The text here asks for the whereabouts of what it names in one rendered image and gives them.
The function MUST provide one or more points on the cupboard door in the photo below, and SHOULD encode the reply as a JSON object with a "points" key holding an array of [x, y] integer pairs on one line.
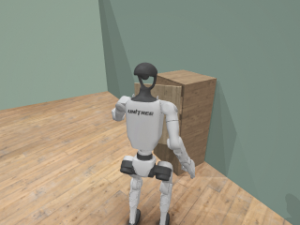
{"points": [[170, 93]]}

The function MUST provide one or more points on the right robot upper arm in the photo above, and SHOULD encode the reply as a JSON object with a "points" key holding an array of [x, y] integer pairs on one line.
{"points": [[172, 124]]}

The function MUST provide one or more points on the robot right hand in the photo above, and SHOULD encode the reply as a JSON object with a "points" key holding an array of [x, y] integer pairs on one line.
{"points": [[190, 170]]}

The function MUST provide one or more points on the robot left thigh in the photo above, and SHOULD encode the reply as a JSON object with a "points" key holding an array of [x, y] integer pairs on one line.
{"points": [[126, 167]]}

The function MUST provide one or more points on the robot left forearm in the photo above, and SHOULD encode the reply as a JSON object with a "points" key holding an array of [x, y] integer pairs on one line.
{"points": [[113, 113]]}

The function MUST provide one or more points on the left robot upper arm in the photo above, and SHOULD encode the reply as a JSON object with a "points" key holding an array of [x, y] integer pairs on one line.
{"points": [[120, 108]]}

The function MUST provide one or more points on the humanoid robot torso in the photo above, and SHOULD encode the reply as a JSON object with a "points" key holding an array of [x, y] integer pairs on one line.
{"points": [[144, 122]]}

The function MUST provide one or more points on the robot right forearm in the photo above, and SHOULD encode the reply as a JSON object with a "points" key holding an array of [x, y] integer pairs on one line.
{"points": [[182, 154]]}

